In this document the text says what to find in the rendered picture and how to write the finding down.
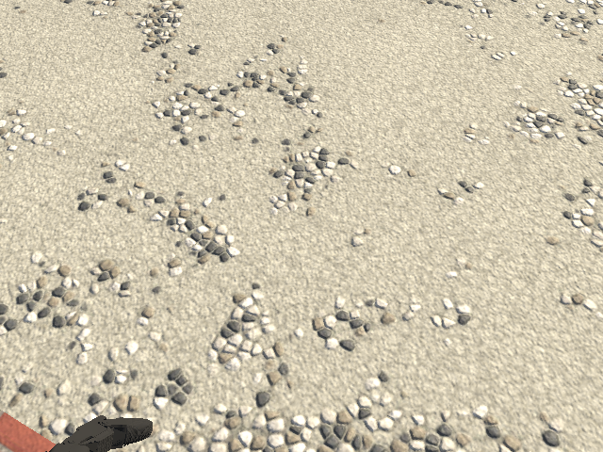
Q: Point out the robot left hand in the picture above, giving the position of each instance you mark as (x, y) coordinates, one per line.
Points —
(101, 435)

